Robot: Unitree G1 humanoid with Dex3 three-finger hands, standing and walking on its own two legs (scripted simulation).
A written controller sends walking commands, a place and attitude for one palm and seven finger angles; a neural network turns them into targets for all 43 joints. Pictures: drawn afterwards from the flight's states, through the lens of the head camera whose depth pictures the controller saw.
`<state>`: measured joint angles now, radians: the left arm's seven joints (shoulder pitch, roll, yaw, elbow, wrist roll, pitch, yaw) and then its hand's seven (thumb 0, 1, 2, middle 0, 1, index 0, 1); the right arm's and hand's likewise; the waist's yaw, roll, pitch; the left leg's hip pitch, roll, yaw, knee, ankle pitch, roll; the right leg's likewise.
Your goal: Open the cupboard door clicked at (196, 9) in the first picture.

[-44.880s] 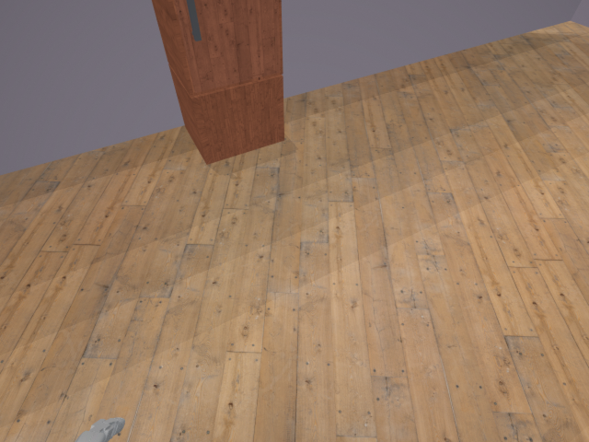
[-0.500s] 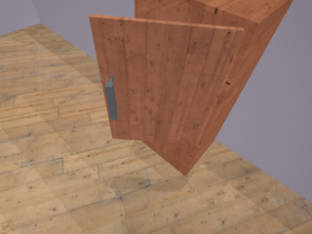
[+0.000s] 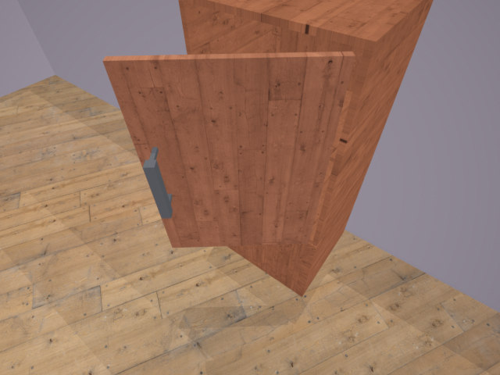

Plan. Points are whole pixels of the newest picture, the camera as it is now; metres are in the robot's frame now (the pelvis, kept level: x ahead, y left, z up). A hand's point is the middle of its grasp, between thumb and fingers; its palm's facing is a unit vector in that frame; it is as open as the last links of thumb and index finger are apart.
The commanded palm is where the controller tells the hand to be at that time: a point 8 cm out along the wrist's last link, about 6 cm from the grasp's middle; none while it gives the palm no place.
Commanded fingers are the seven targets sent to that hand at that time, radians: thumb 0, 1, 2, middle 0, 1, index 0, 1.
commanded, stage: come to a stop and stand still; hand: left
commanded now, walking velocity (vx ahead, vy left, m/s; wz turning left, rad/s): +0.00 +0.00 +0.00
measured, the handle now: (160, 184) +0.51 +0.23 -0.02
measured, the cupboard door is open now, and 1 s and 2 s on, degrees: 39 39 39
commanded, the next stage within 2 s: look again from close up in 0.14 s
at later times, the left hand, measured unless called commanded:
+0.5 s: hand out of the picture -0.01 +0.20 -0.17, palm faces +0.00 -0.98 -0.20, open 7.4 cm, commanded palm none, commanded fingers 0.00 0.90 0.90 -0.20 -0.30 -0.20 -0.30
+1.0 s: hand out of the picture +0.13 +0.24 -0.07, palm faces +0.26 -0.95 -0.19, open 7.5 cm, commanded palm +0.08 +0.28 -0.06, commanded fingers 0.00 0.71 0.82 -0.21 -0.42 -0.21 -0.42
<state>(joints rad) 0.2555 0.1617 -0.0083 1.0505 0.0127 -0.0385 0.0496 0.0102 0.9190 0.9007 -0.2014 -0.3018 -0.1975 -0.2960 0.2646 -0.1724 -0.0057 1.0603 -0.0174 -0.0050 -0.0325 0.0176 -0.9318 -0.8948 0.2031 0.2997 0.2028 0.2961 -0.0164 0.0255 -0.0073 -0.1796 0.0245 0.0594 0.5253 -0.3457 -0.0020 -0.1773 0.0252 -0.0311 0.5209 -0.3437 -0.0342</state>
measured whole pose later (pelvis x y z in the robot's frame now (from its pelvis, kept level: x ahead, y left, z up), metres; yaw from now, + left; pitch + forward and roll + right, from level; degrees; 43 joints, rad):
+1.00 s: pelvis -0.03 +0.03 +0.00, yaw +1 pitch +0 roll +1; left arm 0.40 0.20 0.06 0.30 -0.12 -0.04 0.10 0.02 0.88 0.89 -0.20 -0.32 -0.20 -0.32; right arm 0.30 -0.19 0.00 0.89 0.03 -0.20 -0.05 0.01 -0.90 -0.89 0.20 0.30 0.20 0.30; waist 0.00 -0.03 -0.01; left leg -0.22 -0.06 0.07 0.48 -0.27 0.05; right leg -0.25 -0.06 -0.03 0.57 -0.32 -0.01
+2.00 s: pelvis -0.06 +0.02 -0.07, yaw +2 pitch +15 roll -2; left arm 0.18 0.32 0.34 0.22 -0.36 -0.39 -0.44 0.00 -0.23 0.42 -0.28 -1.03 -0.28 -1.02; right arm 0.24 -0.27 -0.01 0.57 0.03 -0.23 -0.07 0.02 -0.90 -0.89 0.20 0.30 0.20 0.30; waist 0.00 0.01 -0.11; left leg -0.87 0.02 0.02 1.10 -0.50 0.03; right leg -0.83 0.00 -0.08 1.05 -0.49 -0.02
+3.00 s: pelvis -0.05 +0.02 -0.06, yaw +2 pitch +14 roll -2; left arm -0.02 0.40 0.43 0.41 -0.37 -0.32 -0.49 -0.01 -0.50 0.30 -0.30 -1.20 -0.30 -1.20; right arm 0.27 -0.27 0.03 0.55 0.04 -0.18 -0.07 0.02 -0.90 -0.89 0.21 0.30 0.21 0.30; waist 0.00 0.02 -0.11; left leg -0.80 0.02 0.01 1.02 -0.47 0.03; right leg -0.76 0.00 -0.09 0.96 -0.46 -0.02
